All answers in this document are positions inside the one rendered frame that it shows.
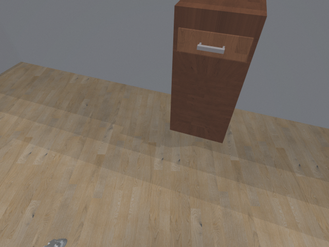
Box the drawer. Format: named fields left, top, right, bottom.
left=177, top=27, right=253, bottom=62

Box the handle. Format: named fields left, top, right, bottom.
left=197, top=43, right=225, bottom=54

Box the cabinet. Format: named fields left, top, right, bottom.
left=170, top=0, right=267, bottom=143

